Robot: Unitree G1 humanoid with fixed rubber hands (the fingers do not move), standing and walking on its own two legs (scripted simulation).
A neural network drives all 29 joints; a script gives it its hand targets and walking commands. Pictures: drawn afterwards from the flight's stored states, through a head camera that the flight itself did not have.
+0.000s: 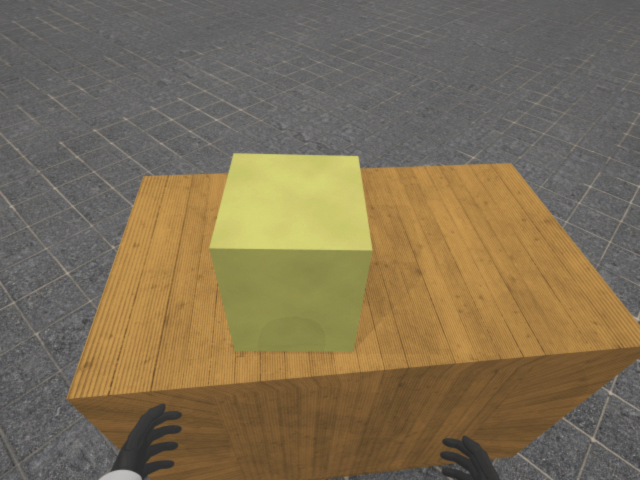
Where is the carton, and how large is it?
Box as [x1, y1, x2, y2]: [209, 153, 372, 351]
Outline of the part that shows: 234,153 209,247 234,350 352,351 372,250 358,157 333,155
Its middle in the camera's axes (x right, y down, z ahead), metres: -0.04 +0.02 +0.64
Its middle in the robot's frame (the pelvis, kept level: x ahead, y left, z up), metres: +0.48 +0.06 +0.00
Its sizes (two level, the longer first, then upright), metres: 0.210 0.200 0.250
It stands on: a pedestal, 0.65 m high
